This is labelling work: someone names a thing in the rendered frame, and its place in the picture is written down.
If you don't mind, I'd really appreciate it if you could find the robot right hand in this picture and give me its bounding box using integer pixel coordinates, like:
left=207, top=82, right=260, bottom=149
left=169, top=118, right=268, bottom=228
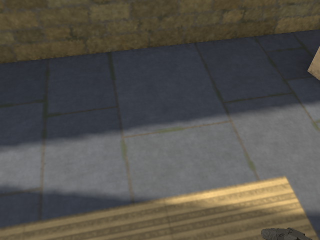
left=261, top=227, right=312, bottom=240

